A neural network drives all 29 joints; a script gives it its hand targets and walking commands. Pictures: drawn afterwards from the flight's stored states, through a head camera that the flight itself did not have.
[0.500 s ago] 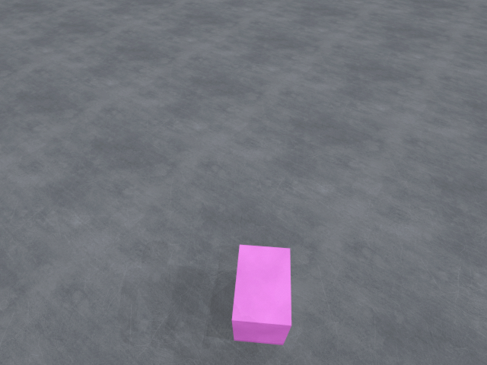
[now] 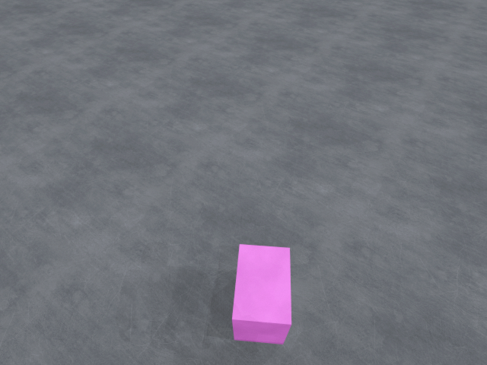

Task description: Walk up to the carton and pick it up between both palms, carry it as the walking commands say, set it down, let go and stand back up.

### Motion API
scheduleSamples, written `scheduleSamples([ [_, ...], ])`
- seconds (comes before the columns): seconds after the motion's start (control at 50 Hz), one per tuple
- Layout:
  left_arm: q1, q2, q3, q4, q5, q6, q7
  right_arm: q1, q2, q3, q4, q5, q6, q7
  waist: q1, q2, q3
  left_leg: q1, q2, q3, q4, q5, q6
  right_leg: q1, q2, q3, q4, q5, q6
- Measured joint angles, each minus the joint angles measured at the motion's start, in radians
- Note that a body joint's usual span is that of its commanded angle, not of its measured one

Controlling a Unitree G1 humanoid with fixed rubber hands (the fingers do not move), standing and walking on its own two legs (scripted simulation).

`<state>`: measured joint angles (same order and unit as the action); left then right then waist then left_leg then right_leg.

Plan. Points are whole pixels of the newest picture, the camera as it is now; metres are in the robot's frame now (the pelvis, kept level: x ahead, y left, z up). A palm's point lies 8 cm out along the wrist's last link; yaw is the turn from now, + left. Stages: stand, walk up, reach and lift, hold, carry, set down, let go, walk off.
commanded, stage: walk up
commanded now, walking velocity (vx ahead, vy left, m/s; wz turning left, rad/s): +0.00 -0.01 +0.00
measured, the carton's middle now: (261, 294) +0.46 -0.03 -0.64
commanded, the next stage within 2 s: stand in 0.02 s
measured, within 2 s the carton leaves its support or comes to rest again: neither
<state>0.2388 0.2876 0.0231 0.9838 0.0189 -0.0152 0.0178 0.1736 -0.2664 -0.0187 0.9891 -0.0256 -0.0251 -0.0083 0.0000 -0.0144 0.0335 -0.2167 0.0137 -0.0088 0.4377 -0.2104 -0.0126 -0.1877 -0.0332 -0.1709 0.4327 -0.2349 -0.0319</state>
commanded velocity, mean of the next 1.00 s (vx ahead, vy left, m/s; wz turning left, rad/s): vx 0.00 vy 0.00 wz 0.00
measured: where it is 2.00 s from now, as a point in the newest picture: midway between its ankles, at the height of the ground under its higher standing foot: outside the picture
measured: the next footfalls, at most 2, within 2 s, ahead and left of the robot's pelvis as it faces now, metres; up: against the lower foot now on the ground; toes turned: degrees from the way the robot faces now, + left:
none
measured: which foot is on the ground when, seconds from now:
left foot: down 0.00-1.00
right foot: down 0.00-1.00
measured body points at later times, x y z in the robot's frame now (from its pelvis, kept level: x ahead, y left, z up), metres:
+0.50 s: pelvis -0.01 +0.01 -0.02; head +0.07 +0.01 +0.42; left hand +0.17 +0.24 -0.14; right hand +0.15 -0.27 -0.12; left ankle +0.01 +0.13 -0.74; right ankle +0.00 -0.09 -0.74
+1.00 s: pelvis -0.05 +0.02 -0.06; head +0.11 +0.00 +0.36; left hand +0.26 +0.21 -0.17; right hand +0.26 -0.25 -0.17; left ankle +0.02 +0.13 -0.74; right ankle +0.00 -0.10 -0.74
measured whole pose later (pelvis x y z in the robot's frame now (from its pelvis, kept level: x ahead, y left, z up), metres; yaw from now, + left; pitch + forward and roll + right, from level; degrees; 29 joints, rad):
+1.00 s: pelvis -0.05 +0.02 -0.06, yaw -4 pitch +17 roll +1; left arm -0.32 0.10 0.14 0.62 -0.02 0.30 0.10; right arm -0.43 -0.30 -0.14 0.75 -0.04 0.27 0.10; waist 0.03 0.01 0.04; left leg -0.89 0.00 0.04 0.93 -0.35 0.01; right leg -0.91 -0.02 -0.02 0.95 -0.35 -0.02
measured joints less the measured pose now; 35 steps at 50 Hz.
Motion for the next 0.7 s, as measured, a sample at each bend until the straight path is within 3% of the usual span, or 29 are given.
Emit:
scheduleSamples([
  [0.22, -0.007, 0.002, 0.000, -0.004, 0.001, 0.002, -0.001, -0.001, -0.003, 0.000, -0.003, 0.001, 0.001, 0.002, -0.001, 0.001, 0.000, 0.000, 0.000, 0.001, -0.001, 0.002, 0.000, 0.000, 0.000, 0.002, -0.001, 0.002, 0.001],
  [0.32, -0.089, -0.013, 0.025, -0.288, -0.030, 0.200, -0.011, -0.049, -0.026, -0.008, -0.284, 0.013, 0.201, 0.051, 0.051, -0.012, 0.036, -0.117, 0.003, 0.036, 0.147, -0.059, 0.005, -0.147, 0.003, 0.064, 0.173, -0.056, -0.001],
  [0.42, -0.189, -0.048, 0.027, -0.395, -0.021, 0.361, -0.020, -0.142, -0.053, -0.026, -0.405, -0.024, 0.348, 0.082, 0.026, -0.004, 0.076, -0.170, 0.001, 0.040, 0.200, -0.080, 0.009, -0.201, 0.010, 0.088, 0.220, -0.069, 0.003],
  [0.54, -0.179, -0.112, 0.053, -0.427, 0.014, 0.334, -0.018, -0.108, -0.047, -0.065, -0.427, -0.033, 0.321, 0.115, 0.026, 0.011, 0.050, -0.247, 0.003, 0.054, 0.249, -0.110, 0.016, -0.285, 0.016, 0.114, 0.265, -0.089, 0.011],
  [0.7, -0.234, -0.136, 0.057, -0.435, -0.028, 0.297, 0.019, -0.217, -0.045, -0.069, -0.400, -0.011, 0.282, 0.114, 0.032, 0.023, -0.003, -0.429, -0.001, 0.060, 0.402, -0.172, 0.021, -0.475, 0.014, 0.139, 0.423, -0.148, 0.017],
])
